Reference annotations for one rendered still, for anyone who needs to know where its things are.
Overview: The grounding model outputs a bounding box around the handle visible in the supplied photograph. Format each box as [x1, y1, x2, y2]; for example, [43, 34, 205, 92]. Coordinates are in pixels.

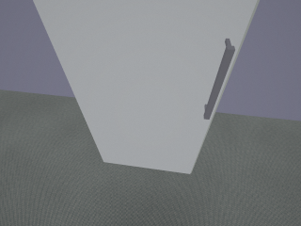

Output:
[203, 38, 235, 120]

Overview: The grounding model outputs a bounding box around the fridge door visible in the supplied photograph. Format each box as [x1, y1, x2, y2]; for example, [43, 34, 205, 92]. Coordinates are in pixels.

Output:
[33, 0, 258, 174]

